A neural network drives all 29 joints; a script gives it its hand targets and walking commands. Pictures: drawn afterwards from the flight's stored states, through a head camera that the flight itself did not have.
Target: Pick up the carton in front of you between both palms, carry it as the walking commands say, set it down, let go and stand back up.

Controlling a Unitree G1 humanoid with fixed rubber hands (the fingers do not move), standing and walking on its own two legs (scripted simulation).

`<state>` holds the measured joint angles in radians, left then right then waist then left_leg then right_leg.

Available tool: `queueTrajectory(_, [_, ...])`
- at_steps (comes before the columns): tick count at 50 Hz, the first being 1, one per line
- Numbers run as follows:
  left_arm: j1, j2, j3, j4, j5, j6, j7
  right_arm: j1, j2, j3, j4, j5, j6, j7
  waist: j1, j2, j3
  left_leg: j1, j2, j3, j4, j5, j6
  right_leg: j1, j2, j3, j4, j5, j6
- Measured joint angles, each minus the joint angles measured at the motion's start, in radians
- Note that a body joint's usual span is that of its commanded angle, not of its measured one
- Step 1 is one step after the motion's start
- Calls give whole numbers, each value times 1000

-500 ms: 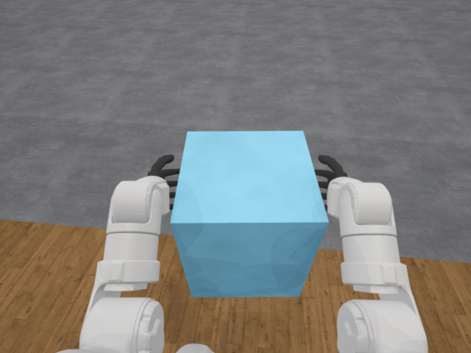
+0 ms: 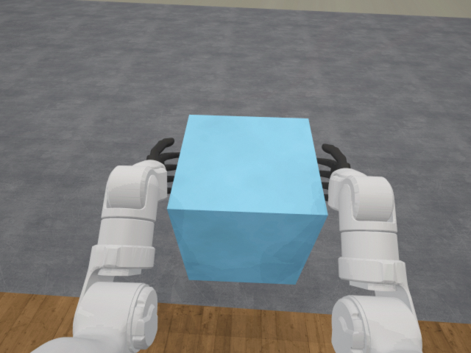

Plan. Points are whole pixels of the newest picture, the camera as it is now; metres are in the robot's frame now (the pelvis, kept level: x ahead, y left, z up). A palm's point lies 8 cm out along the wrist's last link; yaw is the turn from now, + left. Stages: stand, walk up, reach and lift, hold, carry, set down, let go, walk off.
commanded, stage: carry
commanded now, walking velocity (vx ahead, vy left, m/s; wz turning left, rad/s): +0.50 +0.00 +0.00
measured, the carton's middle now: (245, 204) +0.36 +0.01 +0.05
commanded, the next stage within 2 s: none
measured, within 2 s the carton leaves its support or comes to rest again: neither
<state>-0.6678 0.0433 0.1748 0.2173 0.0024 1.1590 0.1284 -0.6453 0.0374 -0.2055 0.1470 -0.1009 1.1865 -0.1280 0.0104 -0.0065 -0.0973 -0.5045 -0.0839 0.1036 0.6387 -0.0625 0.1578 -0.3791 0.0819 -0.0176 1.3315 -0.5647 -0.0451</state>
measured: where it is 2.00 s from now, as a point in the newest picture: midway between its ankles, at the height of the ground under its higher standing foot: (240, 225)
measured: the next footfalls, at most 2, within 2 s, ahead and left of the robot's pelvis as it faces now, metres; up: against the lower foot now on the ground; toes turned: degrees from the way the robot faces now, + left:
right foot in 0.48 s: +0.45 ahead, -0.05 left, -0.05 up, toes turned +0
left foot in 1.00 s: +0.78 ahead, +0.08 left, -0.06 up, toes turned +5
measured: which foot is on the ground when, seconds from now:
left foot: down 0.00-0.48, up 0.50-0.98, down 1.00-1.00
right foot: up 0.00-0.46, down 0.48-1.00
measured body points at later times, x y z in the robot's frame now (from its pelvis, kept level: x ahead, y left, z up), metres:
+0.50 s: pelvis +0.30 -0.01 -0.04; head +0.29 -0.01 +0.41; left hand +0.67 +0.13 +0.09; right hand +0.67 -0.17 +0.09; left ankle +0.09 +0.04 -0.69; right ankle +0.41 -0.05 -0.77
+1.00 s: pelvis +0.59 +0.01 -0.06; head +0.60 +0.00 +0.39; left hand +0.94 +0.18 +0.06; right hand +0.96 -0.12 +0.06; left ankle +0.74 +0.08 -0.77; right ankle +0.42 -0.04 -0.76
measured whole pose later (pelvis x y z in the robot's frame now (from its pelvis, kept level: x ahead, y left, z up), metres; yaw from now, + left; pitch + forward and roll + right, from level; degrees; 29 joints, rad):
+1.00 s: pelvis +0.59 +0.01 -0.06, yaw +0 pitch +5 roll +0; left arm -0.61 -0.01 0.19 0.08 0.02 1.14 0.14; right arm -0.59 0.04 -0.20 0.01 -0.08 1.17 -0.14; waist 0.07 0.01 -0.07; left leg -0.58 -0.03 0.12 0.50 0.07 0.07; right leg -0.11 0.08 -0.06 0.61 -0.45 -0.10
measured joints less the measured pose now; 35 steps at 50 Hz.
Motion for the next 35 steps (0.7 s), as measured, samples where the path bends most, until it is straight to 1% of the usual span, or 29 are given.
queueTrajectory(1, [5, -8, -5, 7, 7, 11, 1, 12, -8, 3, 5, 10, 10, 0, -13, 8, 5, 9, 1, -3, 7, -4, -3, -53, -12, 5, 20, 26, 0])
queueTrajectory(2, [11, -17, -9, 8, 17, 22, 2, 26, -17, 5, 4, 23, 18, 0, -22, 11, 13, 24, 2, -4, 5, -11, -4, -101, -29, 11, 6, 54, 1])
queueTrajectory(5, [26, -39, -8, -23, 41, 43, 6, 46, -30, 8, -6, 56, 21, -4, -41, 13, 42, 76, 2, -3, -23, -42, -1, -218, -83, 28, -118, 141, 13])
queueTrajectory(7, [36, -48, -1, -52, 50, 41, 8, 45, -29, 5, -14, 64, 10, -6, -52, 14, 57, 109, 1, -6, -43, -61, 0, -279, -110, 35, -196, 205, 23])
queueTrajectory(11, [55, -63, 17, -113, 61, 26, 10, 43, -18, -1, -38, 67, -19, -7, -67, 12, 74, 180, -2, -20, -80, -103, -4, -362, -136, 36, -299, 346, 32])
queueTrajectory(15, [68, -69, 26, -178, 63, 22, 11, 39, -12, 0, -77, 71, -32, -7, -74, 6, 72, 262, -8, -39, -109, -160, -12, -372, -124, 14, -441, 492, 21])
queueTrajectory(19, [68, -68, 39, -201, 65, 28, 10, 26, -7, 5, -75, 68, -37, -6, -91, -6, 39, 343, -22, -58, -95, -255, -22, -299, -80, -34, -693, 671, 2])
queueTrajectory(21, [62, -68, 44, -183, 71, 31, 7, 20, -11, 10, -53, 67, -38, -5, -100, -10, 15, 378, -32, -62, -43, -328, -27, -235, -54, -63, -817, 758, -16])
queueTrajectory(23, [50, -71, 44, -145, 84, 31, 2, 15, -25, 15, -22, 70, -35, -2, -100, -18, -6, 394, -41, -46, 82, -400, -40, -141, -38, -93, -927, 826, -32])
queueTrajectory(24, [39, -76, 42, -121, 93, 30, 0, 10, -39, 17, -4, 75, -31, 1, -94, -17, -16, 377, -35, -30, 192, -385, -57, -91, -35, -100, -942, 787, -44])
queueTrajectory(25, [28, -81, 42, -95, 103, 23, -1, -2, -53, 17, 22, 80, -34, 5, -77, 2, -22, 332, -19, -29, 330, -414, -85, -83, -18, -98, -899, 637, -64])
queueTrajectory(26, [16, -83, 42, -67, 110, 13, -2, -15, -63, 14, 50, 85, -41, 7, -54, 24, -14, 265, -7, -53, 487, -471, -111, -107, 3, -103, -824, 543, -92])
queueTrajectory(27, [11, -82, 39, -40, 111, 9, -3, -16, -66, 13, 70, 85, -42, 7, -34, 25, -5, 195, -7, -74, 619, -498, -120, -119, 9, -104, -774, 504, -118])
queueTrajectory(28, [20, -78, 36, -24, 106, 10, -3, -10, -63, 17, 83, 81, -38, 7, -16, 20, 3, 133, 0, -84, 698, -487, -118, -118, 12, -102, -747, 497, -133])
queueTrajectory(29, [37, -72, 32, -20, 97, 14, -3, 0, -56, 21, 89, 73, -31, 7, -2, 19, 11, 76, 16, -93, 729, -459, -116, -109, 15, -99, -733, 476, -135])
queueTrajectory(30, [54, -66, 27, -22, 85, 18, -3, 11, -47, 26, 84, 65, -23, 6, 8, 16, 22, 22, 34, -101, 726, -426, -117, -95, 16, -97, -732, 455, -130])
queueTrajectory(33, [82, -54, 12, -44, 51, 17, 9, 35, -25, 30, 42, 44, -6, -7, 31, 11, 60, -117, 92, -118, 638, -340, -133, -45, 13, -93, -756, 417, -113])
queueTrajectory(35, [85, -52, 11, -58, 37, 4, 12, 44, -15, 23, 8, 35, -9, -8, 44, 9, 80, -192, 120, -123, 580, -290, -143, -16, 10, -87, -768, 398, -113])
